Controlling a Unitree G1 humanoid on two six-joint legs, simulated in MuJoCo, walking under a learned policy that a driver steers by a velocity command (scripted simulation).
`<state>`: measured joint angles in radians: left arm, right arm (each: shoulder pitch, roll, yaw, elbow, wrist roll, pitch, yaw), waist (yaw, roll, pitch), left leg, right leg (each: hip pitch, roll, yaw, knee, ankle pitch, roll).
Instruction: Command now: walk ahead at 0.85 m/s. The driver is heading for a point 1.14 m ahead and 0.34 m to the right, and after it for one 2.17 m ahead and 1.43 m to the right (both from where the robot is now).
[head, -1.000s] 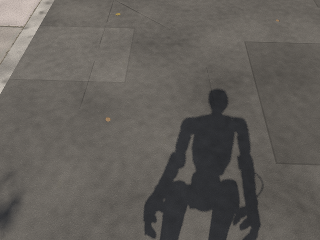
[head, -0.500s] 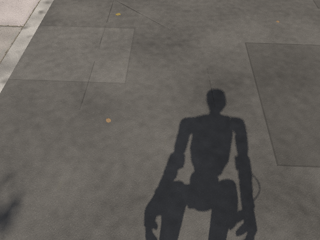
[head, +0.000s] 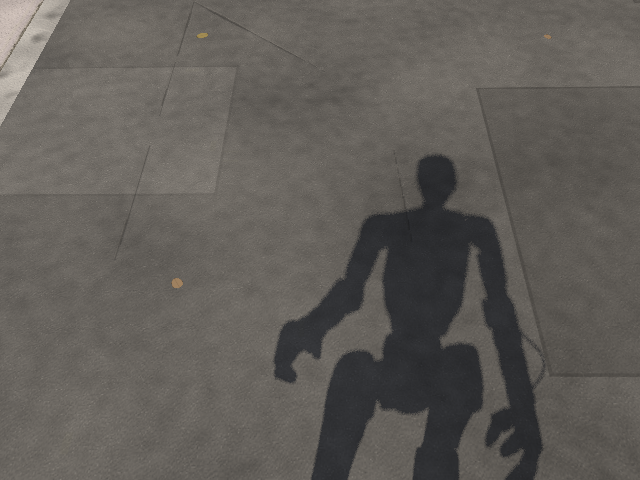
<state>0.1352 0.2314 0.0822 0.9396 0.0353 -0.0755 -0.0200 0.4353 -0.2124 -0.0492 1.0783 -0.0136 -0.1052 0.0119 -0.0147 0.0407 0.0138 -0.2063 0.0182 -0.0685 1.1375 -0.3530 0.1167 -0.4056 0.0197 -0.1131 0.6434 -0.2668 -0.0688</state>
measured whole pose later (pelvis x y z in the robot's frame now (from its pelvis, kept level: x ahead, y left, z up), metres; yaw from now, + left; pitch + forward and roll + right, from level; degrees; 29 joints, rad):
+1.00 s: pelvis +0.87 -0.15 -0.01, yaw -35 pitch -1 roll -1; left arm 0.34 0.31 0.09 0.88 0.02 -0.02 -0.01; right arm 0.13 -0.20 -0.02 0.75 -0.05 -0.10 0.00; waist 0.04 -0.01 0.06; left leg -0.42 0.08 -0.08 1.41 -0.34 -0.02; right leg -0.32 0.22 -0.07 0.61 -0.28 -0.21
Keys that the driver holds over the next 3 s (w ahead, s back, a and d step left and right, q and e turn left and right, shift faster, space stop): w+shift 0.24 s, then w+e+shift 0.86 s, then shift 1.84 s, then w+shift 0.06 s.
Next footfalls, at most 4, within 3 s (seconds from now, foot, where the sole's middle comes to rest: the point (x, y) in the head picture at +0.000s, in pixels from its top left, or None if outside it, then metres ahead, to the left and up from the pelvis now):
0.40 left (300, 446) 0.56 0.08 -0.76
0.86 right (409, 296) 0.93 -0.18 -0.76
1.28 left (447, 171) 1.37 -0.34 -0.76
1.70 right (507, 209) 1.21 -0.48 -0.76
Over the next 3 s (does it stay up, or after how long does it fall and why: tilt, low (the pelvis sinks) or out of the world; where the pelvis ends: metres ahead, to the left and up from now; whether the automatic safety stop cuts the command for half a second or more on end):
stays up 1.27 -0.38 0.03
